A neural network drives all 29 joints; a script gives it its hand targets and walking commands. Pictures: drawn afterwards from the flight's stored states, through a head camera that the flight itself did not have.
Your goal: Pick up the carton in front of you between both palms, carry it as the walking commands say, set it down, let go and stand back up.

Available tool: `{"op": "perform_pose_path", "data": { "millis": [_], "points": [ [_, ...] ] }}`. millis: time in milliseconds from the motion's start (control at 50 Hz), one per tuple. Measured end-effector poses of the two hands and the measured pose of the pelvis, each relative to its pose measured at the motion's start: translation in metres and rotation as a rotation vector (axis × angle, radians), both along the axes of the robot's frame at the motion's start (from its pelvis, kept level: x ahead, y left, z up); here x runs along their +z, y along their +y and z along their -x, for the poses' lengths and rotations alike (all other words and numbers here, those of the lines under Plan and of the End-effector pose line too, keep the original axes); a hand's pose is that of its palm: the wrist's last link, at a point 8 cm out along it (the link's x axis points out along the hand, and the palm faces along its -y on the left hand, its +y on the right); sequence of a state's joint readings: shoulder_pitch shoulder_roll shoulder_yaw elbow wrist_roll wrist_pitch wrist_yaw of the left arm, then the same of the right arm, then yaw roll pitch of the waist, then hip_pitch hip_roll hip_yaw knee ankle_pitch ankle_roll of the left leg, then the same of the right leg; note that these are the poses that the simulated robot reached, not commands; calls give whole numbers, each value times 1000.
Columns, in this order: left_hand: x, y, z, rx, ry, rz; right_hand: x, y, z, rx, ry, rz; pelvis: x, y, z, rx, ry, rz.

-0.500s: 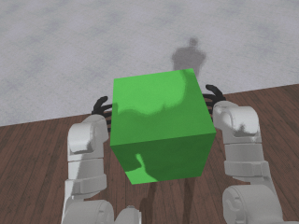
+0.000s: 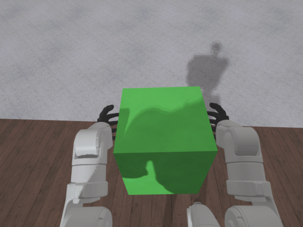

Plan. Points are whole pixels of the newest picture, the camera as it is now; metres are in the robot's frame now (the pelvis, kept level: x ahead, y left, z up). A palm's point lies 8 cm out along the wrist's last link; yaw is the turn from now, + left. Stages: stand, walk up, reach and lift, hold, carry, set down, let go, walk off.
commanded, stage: carry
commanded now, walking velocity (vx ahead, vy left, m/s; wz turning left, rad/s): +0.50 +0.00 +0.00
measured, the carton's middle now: (162, 143) +0.34 -0.01 -0.01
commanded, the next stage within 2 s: none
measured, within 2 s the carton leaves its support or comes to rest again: neither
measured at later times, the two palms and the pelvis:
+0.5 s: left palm (114, 61) +0.63 +0.14 +0.06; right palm (198, 54) +0.66 -0.16 +0.06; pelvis +0.30 -0.03 -0.05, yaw +3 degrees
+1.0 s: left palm (114, 33) +0.95 +0.18 -0.01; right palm (175, 30) +0.96 -0.12 -0.01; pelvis +0.61 +0.03 -0.11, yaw +1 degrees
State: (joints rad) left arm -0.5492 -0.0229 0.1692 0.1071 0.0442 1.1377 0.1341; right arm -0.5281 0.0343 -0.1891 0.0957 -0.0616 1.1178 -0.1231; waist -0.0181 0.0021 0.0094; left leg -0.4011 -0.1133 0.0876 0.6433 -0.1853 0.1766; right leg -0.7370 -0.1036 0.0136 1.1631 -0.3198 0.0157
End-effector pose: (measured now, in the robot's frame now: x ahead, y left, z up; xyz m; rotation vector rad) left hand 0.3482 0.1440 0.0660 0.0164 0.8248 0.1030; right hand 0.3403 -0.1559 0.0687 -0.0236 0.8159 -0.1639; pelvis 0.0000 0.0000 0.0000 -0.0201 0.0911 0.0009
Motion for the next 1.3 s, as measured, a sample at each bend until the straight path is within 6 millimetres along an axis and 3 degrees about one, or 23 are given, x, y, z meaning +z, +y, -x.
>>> {"op": "perform_pose_path", "data": {
  "millis": [180,300,360,440,540,660,780,840,920,980,1060,1180,1300],
  "points": [
    [21,-13,-107,5,-121,21,25,-13,-107,-18,-121,-5,-2,-7,-108,25,9,-2],
    [33,-27,-199,7,-224,-7,33,-27,-204,14,-224,-2,-40,-18,-201,49,-25,-46],
    [24,-23,-233,29,-208,-43,20,-23,-250,53,-207,-13,-59,-22,-233,39,-30,-26],
    [4,-9,-257,77,-89,-39,2,-8,-289,108,-90,-5,-54,-31,-269,36,-31,-34],
    [-3,0,-301,110,-36,-39,-8,2,-341,130,-37,-19,-45,-33,-317,43,-17,-47],
    [5,7,-374,114,-72,-42,-5,8,-410,112,-72,-43,-39,-24,-381,34,-2,-54],
    [4,22,-456,111,-109,-36,-7,24,-489,93,-109,-54,-50,-7,-463,20,7,-34],
    [-11,35,-500,108,-121,-30,-18,37,-534,93,-120,-44,-69,3,-512,10,-4,-16],
    [-47,46,-565,71,-124,-6,-44,47,-589,79,-125,9,-104,15,-571,2,-22,-15],
    [-74,43,-597,26,-45,-11,-72,43,-610,51,-45,21,-106,24,-599,10,-22,-10],
    [-91,36,-636,-14,16,-18,-91,36,-636,12,18,15,-100,34,-637,4,-16,3],
    [-92,32,-704,-9,-25,9,-88,33,-701,-26,-26,1,-94,39,-700,7,4,12],
    [-73,29,-783,13,-122,20,-68,29,-784,-18,-123,-5,-99,34,-779,20,11,3]
  ]
}}
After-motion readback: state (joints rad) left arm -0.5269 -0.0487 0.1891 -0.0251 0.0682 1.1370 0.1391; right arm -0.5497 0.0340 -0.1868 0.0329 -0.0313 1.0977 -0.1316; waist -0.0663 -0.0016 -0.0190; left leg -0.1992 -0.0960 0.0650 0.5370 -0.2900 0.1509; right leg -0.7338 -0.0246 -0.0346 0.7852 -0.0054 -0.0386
